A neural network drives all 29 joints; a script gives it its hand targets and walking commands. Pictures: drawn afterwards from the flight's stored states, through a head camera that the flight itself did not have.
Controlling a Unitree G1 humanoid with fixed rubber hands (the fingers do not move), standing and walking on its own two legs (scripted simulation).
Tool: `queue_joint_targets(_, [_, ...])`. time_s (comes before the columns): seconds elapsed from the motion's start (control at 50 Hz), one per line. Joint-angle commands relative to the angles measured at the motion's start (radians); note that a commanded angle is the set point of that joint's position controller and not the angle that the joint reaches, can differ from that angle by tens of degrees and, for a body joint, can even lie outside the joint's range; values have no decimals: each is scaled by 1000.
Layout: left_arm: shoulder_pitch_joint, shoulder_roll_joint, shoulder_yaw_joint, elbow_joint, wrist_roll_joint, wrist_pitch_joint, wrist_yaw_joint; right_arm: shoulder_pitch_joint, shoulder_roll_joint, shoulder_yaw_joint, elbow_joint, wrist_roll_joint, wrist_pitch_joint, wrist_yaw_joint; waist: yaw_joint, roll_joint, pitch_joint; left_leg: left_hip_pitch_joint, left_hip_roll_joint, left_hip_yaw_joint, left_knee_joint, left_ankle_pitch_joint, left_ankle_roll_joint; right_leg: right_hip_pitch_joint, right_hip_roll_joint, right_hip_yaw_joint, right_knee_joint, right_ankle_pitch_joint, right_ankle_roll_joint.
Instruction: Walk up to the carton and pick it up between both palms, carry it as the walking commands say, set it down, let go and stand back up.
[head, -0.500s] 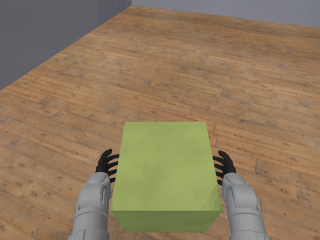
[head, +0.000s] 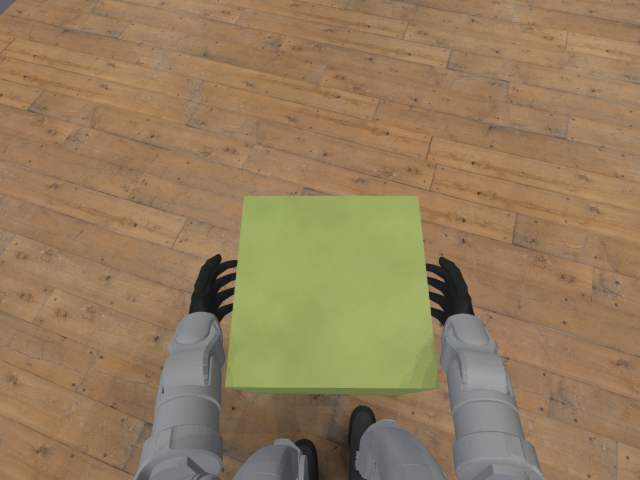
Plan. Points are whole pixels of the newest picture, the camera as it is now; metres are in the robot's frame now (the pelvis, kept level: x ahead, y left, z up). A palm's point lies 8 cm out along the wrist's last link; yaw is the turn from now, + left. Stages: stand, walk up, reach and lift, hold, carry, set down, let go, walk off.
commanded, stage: set down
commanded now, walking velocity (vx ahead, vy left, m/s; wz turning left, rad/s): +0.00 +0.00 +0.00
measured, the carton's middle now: (330, 304) +0.34 +0.00 -0.14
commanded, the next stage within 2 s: none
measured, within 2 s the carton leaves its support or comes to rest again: neither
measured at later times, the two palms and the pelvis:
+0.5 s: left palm (221, 303) +0.35 +0.17 -0.14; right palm (434, 308) +0.34 -0.16 -0.15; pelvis -0.02 +0.02 -0.06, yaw -2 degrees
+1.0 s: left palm (238, 299) +0.38 +0.17 -0.23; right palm (422, 304) +0.37 -0.16 -0.24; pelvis -0.04 +0.01 -0.13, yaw +1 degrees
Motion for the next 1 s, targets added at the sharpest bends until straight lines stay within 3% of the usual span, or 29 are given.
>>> queue_joint_targets(0.0, [-452,-661,-465,17,-45,-101,-256,-584,784,570,-60,54,-139,211,98,-60,-711,-420,-47,-218,51,186,45,629,-38,357,205,409,48])
queue_joint_targets(0.08, [-492,-649,-455,53,-52,-108,-245,-639,743,565,-39,50,-146,209,115,-64,-727,-468,-44,-222,93,129,43,502,-19,341,251,282,45])
queue_joint_targets(0.28, [-613,-700,-509,66,-70,-73,-224,-689,708,491,45,47,-123,245,47,-19,-792,-484,-33,-240,189,100,16,180,40,284,361,116,21])
queue_joint_targets(0.46, [-636,-719,-541,56,-105,-68,-211,-741,714,505,21,78,-123,260,40,-34,-946,-563,-47,-239,303,204,-4,21,63,265,482,182,30])
queue_joint_targets(0.6, [-657,-705,-572,41,-143,-74,-213,-751,727,533,-11,98,-124,238,18,-72,-1049,-683,-63,-215,394,247,-11,-64,74,266,565,260,52])
queue_joint_targets(0.84, [-793,-645,-550,92,-167,-61,-237,-896,742,549,-8,123,-100,179,22,-93,-1108,-966,-80,-152,549,79,-9,-149,76,270,686,212,76])
queue_joint_targets(0.98, [-917,-666,-557,102,-205,-29,-251,-1030,757,577,-30,157,-70,170,23,-81,-1187,-1046,-87,-132,628,9,-10,-202,80,256,766,138,76])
